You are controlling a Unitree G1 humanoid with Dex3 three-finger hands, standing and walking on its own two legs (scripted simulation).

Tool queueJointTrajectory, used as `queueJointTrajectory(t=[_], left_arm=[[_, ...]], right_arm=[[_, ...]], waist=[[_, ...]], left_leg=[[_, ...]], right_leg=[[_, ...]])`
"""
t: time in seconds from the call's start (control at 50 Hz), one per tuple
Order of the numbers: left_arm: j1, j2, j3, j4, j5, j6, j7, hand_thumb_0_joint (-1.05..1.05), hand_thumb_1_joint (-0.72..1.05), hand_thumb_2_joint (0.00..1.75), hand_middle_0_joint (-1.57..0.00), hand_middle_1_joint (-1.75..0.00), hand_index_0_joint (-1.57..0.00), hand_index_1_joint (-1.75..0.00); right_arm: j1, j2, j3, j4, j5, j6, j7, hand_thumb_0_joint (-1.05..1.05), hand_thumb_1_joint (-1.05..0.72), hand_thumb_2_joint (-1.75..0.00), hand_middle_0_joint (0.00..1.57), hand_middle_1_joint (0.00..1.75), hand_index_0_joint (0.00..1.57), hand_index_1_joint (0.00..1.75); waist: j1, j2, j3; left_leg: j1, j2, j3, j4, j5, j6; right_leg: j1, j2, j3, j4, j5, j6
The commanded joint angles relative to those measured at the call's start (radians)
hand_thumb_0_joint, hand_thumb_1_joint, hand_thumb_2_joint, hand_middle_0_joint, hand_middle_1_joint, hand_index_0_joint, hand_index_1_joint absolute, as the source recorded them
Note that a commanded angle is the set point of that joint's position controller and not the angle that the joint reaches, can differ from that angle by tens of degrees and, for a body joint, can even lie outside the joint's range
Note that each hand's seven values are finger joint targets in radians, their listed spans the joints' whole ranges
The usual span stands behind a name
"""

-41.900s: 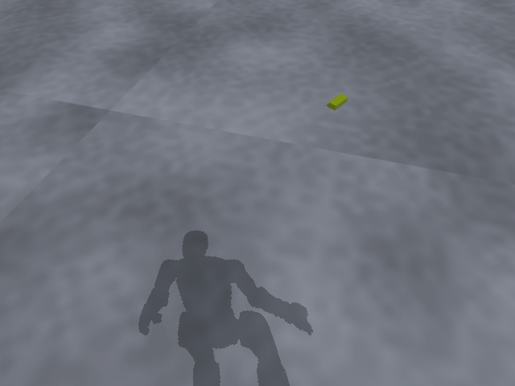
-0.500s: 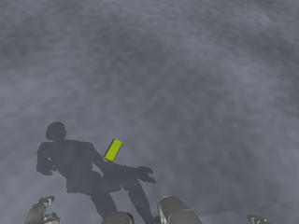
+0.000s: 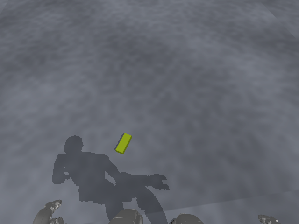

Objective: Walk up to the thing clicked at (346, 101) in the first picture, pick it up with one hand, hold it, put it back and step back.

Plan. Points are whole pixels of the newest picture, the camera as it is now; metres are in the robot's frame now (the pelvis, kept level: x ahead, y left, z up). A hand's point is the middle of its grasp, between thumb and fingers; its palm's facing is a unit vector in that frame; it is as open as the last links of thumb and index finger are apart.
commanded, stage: step back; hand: left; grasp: from above
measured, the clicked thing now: (123, 143) +0.64 +0.22 -0.75
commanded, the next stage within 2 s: none
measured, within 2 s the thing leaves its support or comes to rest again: neither
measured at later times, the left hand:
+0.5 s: hand out of the picture -0.07 +0.25 -0.16, palm faces -0.05 -0.91 -0.40, open 7.4 cm
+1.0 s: hand out of the picture -0.20 +0.23 -0.15, palm faces +0.02 -0.93 -0.38, open 7.4 cm
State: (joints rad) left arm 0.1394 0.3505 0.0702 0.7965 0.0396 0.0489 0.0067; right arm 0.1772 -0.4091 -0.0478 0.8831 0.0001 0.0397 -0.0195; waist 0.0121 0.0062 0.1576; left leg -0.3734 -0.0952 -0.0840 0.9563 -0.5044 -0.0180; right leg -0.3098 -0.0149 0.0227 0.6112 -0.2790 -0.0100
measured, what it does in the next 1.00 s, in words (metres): walks backwards: left foot, then right foot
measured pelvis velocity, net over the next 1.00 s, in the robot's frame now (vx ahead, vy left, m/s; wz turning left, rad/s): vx -0.32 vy -0.05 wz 0.02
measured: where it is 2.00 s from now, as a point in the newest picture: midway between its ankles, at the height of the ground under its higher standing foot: outside the picture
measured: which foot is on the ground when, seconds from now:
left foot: up 0.00-0.04, down 0.06-0.50, up 0.52-0.76, down 0.78-1.00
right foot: down 0.00-0.08, up 0.10-0.46, down 0.48-0.80, up 0.82-1.00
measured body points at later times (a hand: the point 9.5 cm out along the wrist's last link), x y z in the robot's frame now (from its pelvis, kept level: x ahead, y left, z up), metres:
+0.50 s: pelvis -0.16 -0.03 -0.02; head -0.10 -0.03 +0.43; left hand -0.06 +0.29 -0.13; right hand -0.03 -0.35 -0.12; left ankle -0.04 +0.11 -0.73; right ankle -0.18 -0.16 -0.73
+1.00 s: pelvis -0.32 -0.05 +0.00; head -0.25 -0.03 +0.44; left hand -0.20 +0.27 -0.12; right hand -0.22 -0.35 -0.11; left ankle -0.26 +0.07 -0.73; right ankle -0.35 -0.18 -0.65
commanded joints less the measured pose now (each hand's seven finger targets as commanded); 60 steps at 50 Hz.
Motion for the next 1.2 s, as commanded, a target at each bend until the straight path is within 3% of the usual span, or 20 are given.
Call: queueJointTrajectory(t=[0.0, 0.04, 0.08, 0.16, 0.38, 0.44, 0.46, 0.48, 0.5, 0.56, 0.66, 0.74, 0.78, 0.8, 0.88, 1.04, 1.1, 1.12, 1.14, 1.18], left_arm=[[-0.010, 0.261, 0.061, -0.102, -0.016, -0.014, 0.018, 0.00, 0.90, 0.90, -0.20, -0.30, -0.20, -0.30], [0.005, 0.226, 0.045, -0.115, -0.024, -0.001, 0.011, 0.00, 0.90, 0.90, -0.20, -0.30, -0.20, -0.30], [-0.053, 0.225, 0.057, -0.126, -0.024, 0.003, 0.029, 0.00, 0.90, 0.90, -0.20, -0.30, -0.20, -0.30], [0.013, 0.228, 0.066, -0.068, -0.035, 0.002, 0.026, 0.00, 0.90, 0.90, -0.20, -0.30, -0.20, -0.30], [0.095, 0.206, 0.067, -0.041, -0.020, -0.014, 0.001, 0.00, 0.90, 0.90, -0.20, -0.30, -0.20, -0.30], [0.214, 0.225, 0.081, 0.021, -0.003, -0.025, -0.004, 0.00, 0.90, 0.90, -0.20, -0.30, -0.20, -0.30], [0.195, 0.308, 0.101, 0.000, 0.012, -0.031, -0.005, 0.00, 0.90, 0.90, -0.20, -0.30, -0.20, -0.30], [0.095, 0.428, 0.123, -0.049, 0.008, -0.025, -0.004, 0.00, 0.90, 0.90, -0.20, -0.30, -0.20, -0.30], [0.027, 0.410, 0.116, -0.078, 0.003, -0.033, 0.003, 0.00, 0.90, 0.90, -0.20, -0.30, -0.20, -0.30], [-0.107, 0.285, 0.082, -0.091, 0.005, -0.033, 0.016, 0.00, 0.90, 0.90, -0.20, -0.30, -0.20, -0.30], [-0.005, 0.276, 0.075, -0.089, 0.011, -0.024, 0.028, 0.00, 0.90, 0.90, -0.20, -0.30, -0.20, -0.30], [-0.012, 0.269, 0.057, -0.092, -0.017, -0.002, 0.021, 0.00, 0.90, 0.90, -0.20, -0.30, -0.20, -0.30], [0.030, 0.188, 0.032, -0.109, -0.028, 0.002, 0.014, 0.00, 0.90, 0.90, -0.20, -0.30, -0.20, -0.30], [-0.072, 0.243, 0.059, -0.118, -0.023, 0.002, 0.034, 0.00, 0.90, 0.90, -0.20, -0.30, -0.20, -0.30], [0.014, 0.236, 0.059, -0.050, -0.037, 0.007, 0.027, 0.00, 0.90, 0.90, -0.20, -0.30, -0.20, -0.30], [0.039, 0.208, 0.049, -0.026, -0.018, -0.024, 0.013, 0.00, 0.90, 0.90, -0.20, -0.30, -0.20, -0.30], [0.139, 0.265, 0.066, 0.029, 0.003, -0.038, 0.014, 0.00, 0.90, 0.90, -0.20, -0.30, -0.20, -0.30], [0.120, 0.381, 0.098, 0.007, 0.001, -0.036, 0.010, 0.00, 0.90, 0.90, -0.20, -0.30, -0.20, -0.30], [0.060, 0.440, 0.106, -0.017, 0.004, -0.039, 0.014, 0.00, 0.90, 0.90, -0.20, -0.30, -0.20, -0.30], [-0.057, 0.330, 0.070, -0.044, -0.002, -0.049, 0.025, 0.00, 0.90, 0.90, -0.20, -0.30, -0.20, -0.30]], right_arm=[[0.057, -0.148, -0.048, -0.061, -0.016, -0.041, -0.008, 0.00, -0.90, -0.90, 0.20, 0.30, 0.20, 0.30], [0.072, -0.195, -0.069, -0.062, -0.034, -0.056, -0.007, 0.00, -0.90, -0.90, 0.20, 0.30, 0.20, 0.30], [0.048, -0.354, -0.101, -0.095, -0.039, -0.055, 0.000, 0.00, -0.90, -0.90, 0.20, 0.30, 0.20, 0.30], [-0.058, -0.226, -0.069, -0.106, -0.033, -0.058, -0.019, 0.00, -0.90, -0.90, 0.20, 0.30, 0.20, 0.30], [-0.033, -0.249, -0.083, -0.154, -0.037, -0.032, -0.010, 0.00, -0.90, -0.90, 0.20, 0.30, 0.20, 0.30], [-0.065, -0.229, -0.072, -0.161, -0.019, -0.010, -0.004, 0.00, -0.90, -0.90, 0.20, 0.30, 0.20, 0.30], [-0.054, -0.160, -0.054, -0.179, -0.013, -0.009, -0.003, 0.00, -0.90, -0.90, 0.20, 0.30, 0.20, 0.30], [-0.095, -0.165, -0.063, -0.186, -0.010, -0.008, -0.020, 0.00, -0.90, -0.90, 0.20, 0.30, 0.20, 0.30], [-0.094, -0.209, -0.077, -0.174, -0.009, -0.007, -0.023, 0.00, -0.90, -0.90, 0.20, 0.30, 0.20, 0.30], [0.017, -0.184, -0.060, -0.106, 0.004, -0.016, -0.018, 0.00, -0.90, -0.90, 0.20, 0.30, 0.20, 0.30], [0.003, -0.166, -0.048, -0.118, -0.016, -0.025, -0.010, 0.00, -0.90, -0.90, 0.20, 0.30, 0.20, 0.30], [0.111, -0.155, -0.058, -0.059, -0.023, -0.039, -0.007, 0.00, -0.90, -0.90, 0.20, 0.30, 0.20, 0.30], [0.060, -0.299, -0.091, -0.083, -0.041, -0.042, -0.006, 0.00, -0.90, -0.90, 0.20, 0.30, 0.20, 0.30], [0.053, -0.376, -0.102, -0.103, -0.038, -0.041, -0.001, 0.00, -0.90, -0.90, 0.20, 0.30, 0.20, 0.30], [-0.046, -0.239, -0.064, -0.105, -0.036, -0.047, -0.021, 0.00, -0.90, -0.90, 0.20, 0.30, 0.20, 0.30], [-0.005, -0.240, -0.067, -0.112, -0.035, -0.010, -0.007, 0.00, -0.90, -0.90, 0.20, 0.30, 0.20, 0.30], [-0.055, -0.191, -0.047, -0.130, -0.015, 0.006, 0.003, 0.00, -0.90, -0.90, 0.20, 0.30, 0.20, 0.30], [-0.091, -0.140, -0.036, -0.163, -0.010, 0.000, -0.006, 0.00, -0.90, -0.90, 0.20, 0.30, 0.20, 0.30], [-0.117, -0.168, -0.057, -0.156, -0.018, 0.006, -0.023, 0.00, -0.90, -0.90, 0.20, 0.30, 0.20, 0.30], [-0.052, -0.190, -0.056, -0.108, -0.007, 0.009, -0.018, 0.00, -0.90, -0.90, 0.20, 0.30, 0.20, 0.30]], waist=[[0.000, -0.189, -0.214], [-0.001, -0.037, -0.234], [-0.063, 0.208, -0.211], [0.015, 0.100, -0.162], [-0.025, 0.197, -0.251], [0.033, 0.129, -0.242], [0.025, -0.133, -0.181], [0.063, -0.315, -0.146], [0.033, -0.249, -0.083], [-0.046, -0.162, -0.076], [0.031, -0.201, -0.143], [-0.008, -0.149, -0.223], [0.020, 0.170, -0.217], [-0.057, 0.227, -0.205], [0.025, 0.087, -0.188], [-0.027, 0.186, -0.270], [0.021, 0.057, -0.248], [0.052, -0.231, -0.195], [0.077, -0.265, -0.138], [-0.013, -0.079, -0.096]], left_leg=[[0.043, 0.056, 0.077, -0.413, 0.133, 0.019], [0.227, 0.179, -0.103, -0.578, 0.470, 0.063], [0.186, 0.504, -0.458, -0.591, 0.769, 0.287], [0.179, 0.352, -0.178, -0.523, 0.774, 0.231], [0.221, 0.348, -0.119, -0.458, 0.568, 0.241], [-0.021, 0.259, -0.070, -0.348, 0.316, 0.124], [-0.243, 0.087, -0.022, -0.166, 0.055, 0.051], [-0.173, -0.011, -0.022, 0.092, -0.110, 0.009], [-0.133, 0.034, -0.114, 0.237, -0.088, 0.000], [-0.097, -0.027, -0.065, 0.289, 0.054, 0.003], [-0.099, 0.031, 0.024, -0.045, -0.027, -0.001], [0.123, 0.055, 0.097, -0.547, 0.281, 0.033], [0.262, 0.395, -0.384, -0.589, 0.540, 0.186], [0.096, 0.511, -0.500, -0.606, 0.656, 0.325], [0.112, 0.358, -0.171, -0.499, 0.770, 0.250], [0.262, 0.317, -0.125, -0.408, 0.699, 0.235], [-0.053, 0.207, -0.069, -0.274, 0.361, 0.102], [-0.221, 0.011, -0.001, -0.092, 0.018, 0.037], [-0.166, 0.025, -0.081, 0.141, -0.132, 0.008], [-0.134, -0.005, -0.145, 0.281, -0.006, 0.015]], right_leg=[[0.242, -0.194, 0.188, -0.017, 0.481, -0.170], [0.058, -0.096, 0.127, 0.104, 0.269, -0.071], [-0.148, 0.110, 0.129, 0.436, -0.402, -0.007], [-0.191, 0.123, 0.200, 0.678, -0.233, -0.009], [-0.001, 0.034, 0.022, 0.117, -0.184, 0.020], [0.208, 0.011, 0.036, -0.171, -0.008, -0.029], [0.201, -0.174, 0.359, -0.243, -0.117, -0.093], [-0.072, -0.404, 0.574, -0.352, -0.124, -0.281], [-0.188, -0.432, 0.590, -0.360, -0.091, -0.310], [-0.128, -0.211, 0.201, -0.199, 0.184, -0.186], [0.138, -0.233, 0.191, -0.124, 0.332, -0.193], [0.160, -0.190, 0.142, 0.054, 0.391, -0.130], [-0.186, 0.025, 0.005, 0.297, -0.094, -0.014], [-0.140, 0.064, 0.072, 0.473, -0.410, 0.001], [-0.151, 0.103, 0.163, 0.697, -0.249, -0.012], [-0.007, 0.047, -0.014, 0.051, -0.167, 0.016], [0.209, -0.046, 0.143, -0.183, 0.010, -0.048], [0.146, -0.278, 0.433, -0.260, 0.053, -0.174], [-0.092, -0.444, 0.596, -0.317, 0.074, -0.312], [-0.097, -0.303, 0.336, -0.219, 0.223, -0.236]])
